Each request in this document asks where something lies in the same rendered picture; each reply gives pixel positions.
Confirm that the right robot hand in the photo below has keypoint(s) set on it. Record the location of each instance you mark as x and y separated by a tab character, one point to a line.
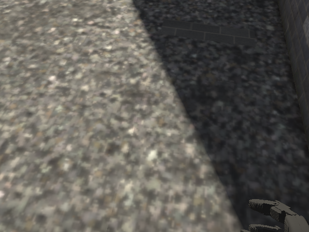
280	212

